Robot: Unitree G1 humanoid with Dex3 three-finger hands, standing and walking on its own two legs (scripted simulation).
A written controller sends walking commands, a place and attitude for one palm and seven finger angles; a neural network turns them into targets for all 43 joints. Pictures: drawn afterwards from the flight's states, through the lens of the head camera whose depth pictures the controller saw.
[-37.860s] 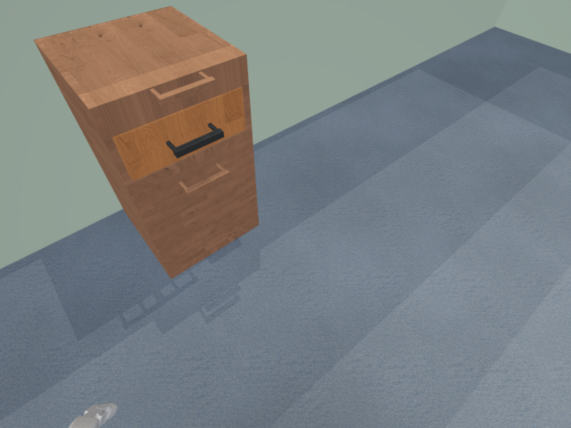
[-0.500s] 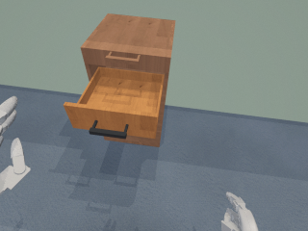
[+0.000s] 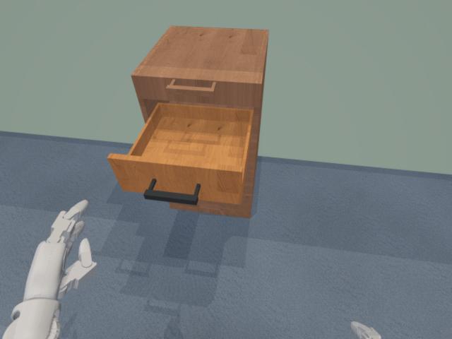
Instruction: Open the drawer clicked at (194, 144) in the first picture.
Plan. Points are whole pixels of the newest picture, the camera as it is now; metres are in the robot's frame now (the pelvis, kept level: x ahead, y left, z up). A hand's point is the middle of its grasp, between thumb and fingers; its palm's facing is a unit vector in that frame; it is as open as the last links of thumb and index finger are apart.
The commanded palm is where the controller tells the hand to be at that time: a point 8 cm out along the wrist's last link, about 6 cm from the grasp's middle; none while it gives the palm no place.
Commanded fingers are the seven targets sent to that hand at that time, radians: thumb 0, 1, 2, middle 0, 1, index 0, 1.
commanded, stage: let the arm hang, fingers relaxed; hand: left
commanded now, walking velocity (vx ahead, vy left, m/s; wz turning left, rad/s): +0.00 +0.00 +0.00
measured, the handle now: (173, 191) +0.54 +0.17 -0.14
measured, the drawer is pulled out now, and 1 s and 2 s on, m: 0.30 0.30 0.30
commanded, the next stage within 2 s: look to check the result in 1.00 s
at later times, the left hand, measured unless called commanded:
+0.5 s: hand out of the picture +0.00 +0.19 -0.15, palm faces +0.00 -0.97 -0.25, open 7.3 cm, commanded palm none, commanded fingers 0.00 0.90 0.90 -0.20 -0.30 -0.20 -0.30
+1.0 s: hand out of the picture -0.01 +0.16 -0.15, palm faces -0.01 -0.98 -0.19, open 7.4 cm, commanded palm none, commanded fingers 0.00 0.90 0.90 -0.20 -0.30 -0.20 -0.30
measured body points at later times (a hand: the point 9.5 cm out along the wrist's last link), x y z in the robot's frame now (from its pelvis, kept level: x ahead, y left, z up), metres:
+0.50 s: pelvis +0.00 +0.00 +0.02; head +0.02 -0.01 +0.47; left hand +0.00 +0.24 -0.13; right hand +0.00 -0.22 -0.14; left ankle -0.01 +0.11 -0.72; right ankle +0.01 -0.09 -0.72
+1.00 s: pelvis -0.01 +0.00 +0.02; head +0.01 -0.01 +0.47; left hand +0.00 +0.21 -0.14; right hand -0.06 -0.20 -0.14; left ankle -0.01 +0.11 -0.72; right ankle +0.01 -0.09 -0.72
